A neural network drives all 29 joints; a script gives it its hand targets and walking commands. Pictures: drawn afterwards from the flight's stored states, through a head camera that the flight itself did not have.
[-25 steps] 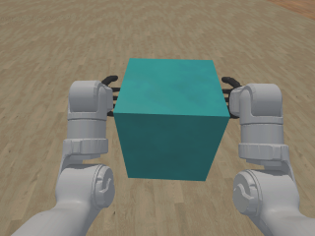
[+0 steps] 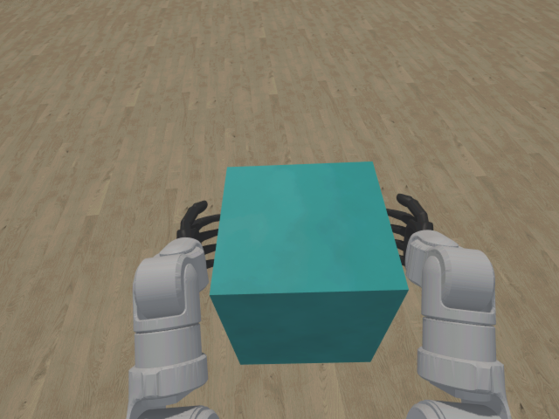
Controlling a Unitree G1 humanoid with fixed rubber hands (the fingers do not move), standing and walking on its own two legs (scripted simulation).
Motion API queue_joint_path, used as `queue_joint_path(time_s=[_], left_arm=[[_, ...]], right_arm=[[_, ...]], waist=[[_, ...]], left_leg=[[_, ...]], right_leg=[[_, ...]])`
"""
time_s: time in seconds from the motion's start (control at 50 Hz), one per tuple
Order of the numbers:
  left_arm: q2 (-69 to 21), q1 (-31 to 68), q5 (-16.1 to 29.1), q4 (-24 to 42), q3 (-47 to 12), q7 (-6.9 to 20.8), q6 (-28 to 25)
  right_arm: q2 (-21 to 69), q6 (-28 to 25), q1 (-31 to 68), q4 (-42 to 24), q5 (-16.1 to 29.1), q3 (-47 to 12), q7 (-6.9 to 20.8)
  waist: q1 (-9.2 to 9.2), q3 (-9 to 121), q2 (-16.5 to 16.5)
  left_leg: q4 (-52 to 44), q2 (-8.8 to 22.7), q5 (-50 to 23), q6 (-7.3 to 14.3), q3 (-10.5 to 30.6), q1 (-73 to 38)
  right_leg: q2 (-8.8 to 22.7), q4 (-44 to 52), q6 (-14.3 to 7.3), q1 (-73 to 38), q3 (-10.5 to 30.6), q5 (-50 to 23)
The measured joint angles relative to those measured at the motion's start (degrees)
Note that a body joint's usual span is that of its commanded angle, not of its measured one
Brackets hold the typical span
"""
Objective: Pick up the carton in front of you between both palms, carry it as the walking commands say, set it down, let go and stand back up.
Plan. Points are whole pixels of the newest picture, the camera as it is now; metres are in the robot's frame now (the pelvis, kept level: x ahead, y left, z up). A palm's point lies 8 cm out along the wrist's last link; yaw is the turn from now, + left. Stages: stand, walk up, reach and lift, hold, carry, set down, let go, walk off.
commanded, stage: carry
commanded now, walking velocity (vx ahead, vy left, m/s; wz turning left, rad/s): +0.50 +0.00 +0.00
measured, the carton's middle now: (302, 269) +0.34 +0.00 +0.03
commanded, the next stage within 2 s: none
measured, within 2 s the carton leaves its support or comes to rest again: neither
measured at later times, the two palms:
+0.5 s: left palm (233, 140) +0.58 +0.12 +0.09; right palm (394, 141) +0.58 -0.17 +0.09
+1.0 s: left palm (230, 72) +0.84 +0.16 +0.09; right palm (356, 65) +0.84 -0.14 +0.10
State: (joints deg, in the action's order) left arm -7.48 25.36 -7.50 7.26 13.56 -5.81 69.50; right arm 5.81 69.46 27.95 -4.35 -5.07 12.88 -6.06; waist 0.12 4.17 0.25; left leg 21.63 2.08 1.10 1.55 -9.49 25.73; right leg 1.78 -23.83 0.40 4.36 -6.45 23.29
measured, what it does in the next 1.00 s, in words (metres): walks ahead: right foot, then left foot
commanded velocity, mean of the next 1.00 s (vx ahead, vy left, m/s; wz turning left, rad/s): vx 0.33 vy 0.00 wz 0.00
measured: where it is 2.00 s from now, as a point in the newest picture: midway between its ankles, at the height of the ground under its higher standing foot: (298, 317)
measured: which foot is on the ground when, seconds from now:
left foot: down 0.00-0.46, up 0.48-0.90, down 0.92-1.00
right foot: down 0.00-0.02, up 0.04-0.44, down 0.46-0.92, up 0.94-1.00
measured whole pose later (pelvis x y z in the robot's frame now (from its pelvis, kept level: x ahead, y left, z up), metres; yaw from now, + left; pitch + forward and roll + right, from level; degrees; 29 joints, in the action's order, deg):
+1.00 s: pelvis +0.57 +0.01 +0.00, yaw +0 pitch +3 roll +1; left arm -6.5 11.2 -6.5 18.3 7.4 -4.7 70.6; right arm 8.0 69.1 11.7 -16.5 -7.3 5.9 -4.8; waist 0.3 7.1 -2.8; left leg 27.1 1.9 6.2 4.3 -12.7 24.4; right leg 4.5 -38.9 2.9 10.6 -6.3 28.6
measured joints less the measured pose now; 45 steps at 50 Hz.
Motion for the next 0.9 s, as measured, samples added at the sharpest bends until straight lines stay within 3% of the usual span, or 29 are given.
queue_joint_path(time_s=[0.04,0.08,0.12,0.28,0.42,0.48,0.54,0.6,0.66,0.76,0.9], left_arm=[[0.9,-3.0,0.6,2.1,-0.4,0.6,-0.4],[0.9,-6.1,1.2,3.2,-0.9,1.0,-0.5],[0.0,-8.9,1.2,4.3,-1.7,1.1,-0.5],[-0.3,-15.2,0.5,11.3,-7.3,0.6,0.1],[-0.2,-16.0,0.3,11.1,-7.0,0.8,2.0],[-0.4,-14.7,0.0,7.9,-6.9,1.1,1.6],[-0.5,-13.6,-0.6,2.9,-7.5,1.1,0.7],[-0.3,-15.5,-0.3,2.8,-7.3,1.1,0.2],[-0.1,-17.3,0.4,4.5,-7.0,1.1,-1.2],[0.1,-19.0,0.9,7.2,-7.8,1.2,-2.9],[-0.1,-17.4,1.0,12.1,-8.4,1.1,-1.2]], right_arm=[[2.3,-1.7,-3.0,-1.4,-1.5,-0.9,0.3],[4.0,-2.0,-6.7,-3.3,-2.7,-1.7,0.4],[3.7,-1.7,-10.8,-5.9,-2.8,-3.2,0.6],[2.0,-0.8,-17.7,-13.4,-1.1,-5.8,1.4],[1.9,0.9,-18.3,-12.6,-1.7,-6.6,1.6],[1.4,1.5,-17.4,-11.0,-2.1,-6.0,1.6],[0.0,1.7,-17.2,-7.9,-1.8,-5.3,1.7],[1.2,1.2,-17.6,-6.7,-2.4,-5.1,1.6],[2.0,-0.4,-18.9,-7.6,-2.8,-6.2,1.6],[1.7,-2.1,-20.6,-10.3,-2.6,-7.7,1.6],[1.7,-0.7,-20.1,-16.1,-1.8,-7.2,1.3]], waist=[[0.12,0.4,-2.2],[-0.14,0.5,-1.8],[-0.51,0.6,-1.1],[0.47,3.3,-0.9],[1.05,7.1,-0.1],[0.7,7.4,1.9],[-0.34,6.0,2.0],[-0.63,4.3,1.4],[-1.26,3.2,0.9],[-1.6,3.2,0.0],[-0.6,3.5,0.5]], left_leg=[[4.0,-0.9,3.8,2.5,-1.3,-0.3],[4.7,-0.4,7.1,2.5,-1.3,-2.2],[2.7,0.0,8.1,1.4,-0.9,-5.3],[-6.2,-0.6,11.7,0.7,0.0,-18.4],[-6.1,-0.3,20.6,-2.3,0.5,-28.9],[5.9,2.6,28.4,-3.6,1.2,-27.9],[33.1,1.8,25.8,-2.4,5.8,-14.8],[43.4,1.6,20.3,-1.0,6.2,-3.2],[38.8,2.9,15.7,-1.2,5.4,4.1],[22.5,4.0,10.0,-2.4,4.0,8.3],[4.9,1.7,-2.2,-2.2,-0.3,2.4]], right_leg=[[1.7,-16.2,0.4,6.1,1.6,1.3],[0.5,-31.3,0.1,13.6,3.1,2.9],[0.4,-36.5,0.1,19.5,2.6,1.0],[3.8,-19.3,1.9,30.7,0.7,-12.8],[2.8,-6.3,-0.3,27.2,-3.1,-20.7],[0.9,-6.0,-3.3,23.7,-5.5,-19.6],[0.9,-9.3,-5.2,22.8,-6.3,-14.2],[0.5,-4.6,-4.6,18.5,-6.4,-14.0],[-0.1,0.7,-4.6,14.0,-6.1,-14.1],[-0.1,6.9,-3.5,6.5,-5.2,-12.8],[0.7,2.7,0.0,-0.7,-4.5,-3.5]])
